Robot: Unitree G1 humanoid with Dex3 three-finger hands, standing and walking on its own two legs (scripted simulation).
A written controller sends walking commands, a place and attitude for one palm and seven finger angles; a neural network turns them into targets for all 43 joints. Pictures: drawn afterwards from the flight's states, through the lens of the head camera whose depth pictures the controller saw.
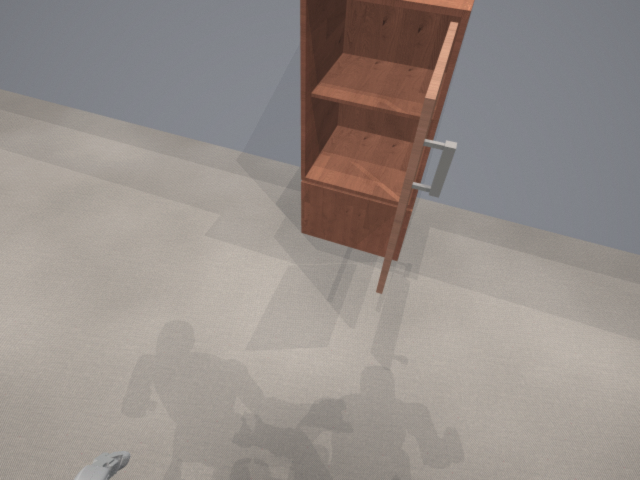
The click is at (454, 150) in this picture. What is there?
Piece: cupboard door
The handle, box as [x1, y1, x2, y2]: [412, 139, 456, 197]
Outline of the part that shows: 425,139 423,145 443,150 432,184 428,186 413,182 412,187 428,191 430,195 438,197 455,150 456,143 446,140 444,143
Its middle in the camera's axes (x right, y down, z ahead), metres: +0.23 -0.15 +0.80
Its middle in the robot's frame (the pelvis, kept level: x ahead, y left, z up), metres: +0.71 -0.20 -0.02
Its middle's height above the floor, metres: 0.75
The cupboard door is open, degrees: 91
